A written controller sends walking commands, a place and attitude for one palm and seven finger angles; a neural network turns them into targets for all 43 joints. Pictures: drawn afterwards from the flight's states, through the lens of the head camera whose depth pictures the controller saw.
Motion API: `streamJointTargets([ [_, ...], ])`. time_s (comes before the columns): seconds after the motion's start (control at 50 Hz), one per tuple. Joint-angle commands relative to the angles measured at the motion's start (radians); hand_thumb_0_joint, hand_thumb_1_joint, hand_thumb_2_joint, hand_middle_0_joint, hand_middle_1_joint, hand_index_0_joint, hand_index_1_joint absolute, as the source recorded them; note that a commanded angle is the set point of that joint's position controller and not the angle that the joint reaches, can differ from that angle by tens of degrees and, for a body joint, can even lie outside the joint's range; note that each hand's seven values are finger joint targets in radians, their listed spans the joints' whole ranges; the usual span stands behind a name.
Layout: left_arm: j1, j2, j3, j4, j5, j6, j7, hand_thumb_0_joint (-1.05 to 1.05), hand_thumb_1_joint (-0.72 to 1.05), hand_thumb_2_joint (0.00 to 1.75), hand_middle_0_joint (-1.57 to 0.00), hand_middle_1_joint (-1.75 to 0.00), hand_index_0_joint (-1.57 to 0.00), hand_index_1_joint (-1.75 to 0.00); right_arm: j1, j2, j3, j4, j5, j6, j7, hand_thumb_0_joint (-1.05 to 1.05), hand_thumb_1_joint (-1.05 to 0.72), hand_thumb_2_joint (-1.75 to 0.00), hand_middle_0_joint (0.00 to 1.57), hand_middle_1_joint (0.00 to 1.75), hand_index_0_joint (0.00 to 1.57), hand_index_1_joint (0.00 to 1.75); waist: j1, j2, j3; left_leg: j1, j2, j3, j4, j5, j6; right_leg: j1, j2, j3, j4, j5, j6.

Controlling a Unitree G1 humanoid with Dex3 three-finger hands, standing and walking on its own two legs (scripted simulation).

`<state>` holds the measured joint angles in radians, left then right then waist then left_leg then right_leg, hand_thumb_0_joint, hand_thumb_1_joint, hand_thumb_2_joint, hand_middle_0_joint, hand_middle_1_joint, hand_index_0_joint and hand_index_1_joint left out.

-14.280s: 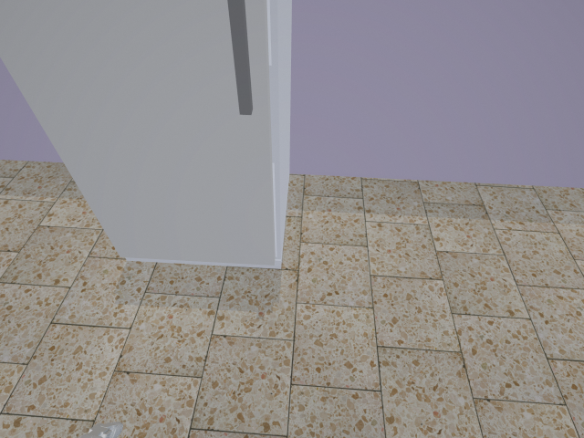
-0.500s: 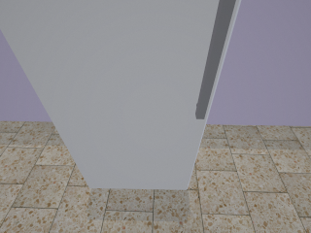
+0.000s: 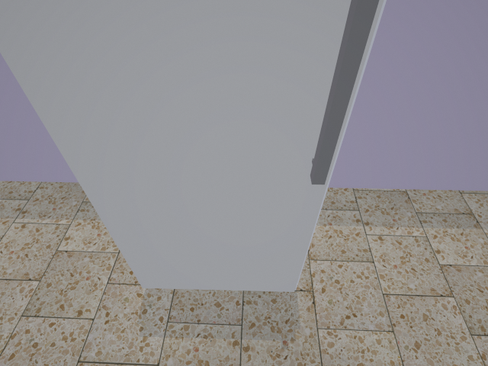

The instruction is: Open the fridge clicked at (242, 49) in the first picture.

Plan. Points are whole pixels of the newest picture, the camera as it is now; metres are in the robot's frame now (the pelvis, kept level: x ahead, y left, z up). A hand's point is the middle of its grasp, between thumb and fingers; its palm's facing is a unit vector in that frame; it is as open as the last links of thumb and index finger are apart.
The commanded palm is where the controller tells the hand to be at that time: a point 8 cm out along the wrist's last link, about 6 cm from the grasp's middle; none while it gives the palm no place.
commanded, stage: look again from close up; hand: right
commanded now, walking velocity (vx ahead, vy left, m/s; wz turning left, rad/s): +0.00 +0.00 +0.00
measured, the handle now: (336, 91) +0.50 -0.12 +0.22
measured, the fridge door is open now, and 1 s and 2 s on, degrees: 0 0 0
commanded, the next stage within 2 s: raise the hand to about handle height in 1.80 s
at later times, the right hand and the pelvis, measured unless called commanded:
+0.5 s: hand out of the picture +0.00 -0.15 -0.17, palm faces +0.03 +0.99 -0.17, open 7.4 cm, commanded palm none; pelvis +0.01 +0.00 +0.00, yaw +1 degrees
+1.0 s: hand out of the picture +0.00 -0.14 -0.17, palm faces +0.02 +0.99 -0.16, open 7.4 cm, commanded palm none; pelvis +0.01 +0.01 +0.00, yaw +1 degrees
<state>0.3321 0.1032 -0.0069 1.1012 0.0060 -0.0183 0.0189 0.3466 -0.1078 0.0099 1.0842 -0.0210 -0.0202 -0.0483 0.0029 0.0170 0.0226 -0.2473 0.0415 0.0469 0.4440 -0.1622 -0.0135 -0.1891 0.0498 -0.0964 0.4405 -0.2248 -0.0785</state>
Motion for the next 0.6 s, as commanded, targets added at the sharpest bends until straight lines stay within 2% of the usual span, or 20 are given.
streamJointTargets([
  [0.0, 0.068, 0.099, 0.021, -0.023, 0.001, -0.014, 0.009, 0.0, 0.9, 0.9, -0.2, -0.3, -0.2, -0.3, 0.083, -0.074, -0.012, -0.029, 0.001, -0.008, -0.001, 0.0, -0.9, -0.9, 0.2, 0.3, 0.2, 0.3, -0.004, -0.002, 0.065, 0.043, 0.067, -0.095, -0.064, 0.0, 0.049, -0.103, -0.154, 0.164, -0.157, -0.064, 0.04],
  [0.1, 0.059, 0.103, 0.02, -0.019, 0.0, -0.015, 0.01, 0.0, 0.9, 0.9, -0.2, -0.3, -0.2, -0.3, 0.077, -0.079, -0.012, -0.029, 0.002, -0.007, -0.001, 0.0, -0.9, -0.9, 0.2, 0.3, 0.2, 0.3, -0.005, -0.013, 0.068, 0.047, 0.069, -0.09, -0.064, 0.024, 0.046, -0.083, -0.157, 0.159, -0.16, -0.023, 0.041],
  [0.18, 0.052, 0.107, 0.018, -0.015, 0.001, -0.014, 0.01, 0.0, 0.9, 0.9, -0.2, -0.3, -0.2, -0.3, 0.071, -0.081, -0.013, -0.025, 0.003, -0.005, -0.001, 0.0, -0.9, -0.9, 0.2, 0.3, 0.2, 0.3, -0.003, -0.03, 0.074, 0.046, 0.068, -0.09, -0.064, 0.012, 0.044, -0.081, -0.16, 0.163, -0.178, -0.048, 0.045],
  [0.24, 0.05, 0.107, 0.018, -0.014, 0.001, -0.013, 0.01, 0.0, 0.9, 0.9, -0.2, -0.3, -0.2, -0.3, 0.07, -0.082, -0.012, -0.027, 0.002, -0.005, -0.001, 0.0, -0.9, -0.9, 0.2, 0.3, 0.2, 0.3, -0.003, -0.006, 0.082, 0.041, 0.069, -0.093, -0.07, 0.012, 0.045, -0.077, -0.157, 0.155, -0.171, -0.04, 0.046],
  [0.38, 0.05, 0.113, 0.018, -0.011, 0.002, -0.013, 0.011, 0.0, 0.9, 0.9, -0.2, -0.3, -0.2, -0.3, 0.073, -0.079, -0.014, -0.026, 0.002, -0.002, 0.0, 0.0, -0.9, -0.9, 0.2, 0.3, 0.2, 0.3, -0.005, -0.029, 0.087, 0.041, 0.063, -0.09, -0.061, 0.012, 0.043, -0.078, -0.167, 0.165, -0.198, -0.074, 0.046],
  [0.46, 0.056, 0.106, 0.016, -0.006, 0.001, -0.017, 0.013, 0.0, 0.9, 0.9, -0.2, -0.3, -0.2, -0.3, 0.072, -0.078, -0.015, -0.025, 0.003, -0.005, -0.001, 0.0, -0.9, -0.9, 0.2, 0.3, 0.2, 0.3, -0.004, -0.003, 0.058, 0.058, 0.068, -0.096, -0.063, 0.042, 0.043, -0.051, -0.161, 0.147, -0.172, 0.002, 0.046],
  [0.58, 0.06, 0.1, 0.015, 0.002, 0.001, -0.014, 0.013, 0.0, 0.9, 0.9, -0.2, -0.3, -0.2, -0.3, 0.071, -0.076, -0.014, -0.023, 0.004, -0.004, -0.002, 0.0, -0.9, -0.9, 0.2, 0.3, 0.2, 0.3, -0.003, -0.012, 0.084, 0.039, 0.066, -0.098, -0.072, 0.011, 0.045, -0.059, -0.16, 0.146, -0.179, -0.033, 0.048],
])
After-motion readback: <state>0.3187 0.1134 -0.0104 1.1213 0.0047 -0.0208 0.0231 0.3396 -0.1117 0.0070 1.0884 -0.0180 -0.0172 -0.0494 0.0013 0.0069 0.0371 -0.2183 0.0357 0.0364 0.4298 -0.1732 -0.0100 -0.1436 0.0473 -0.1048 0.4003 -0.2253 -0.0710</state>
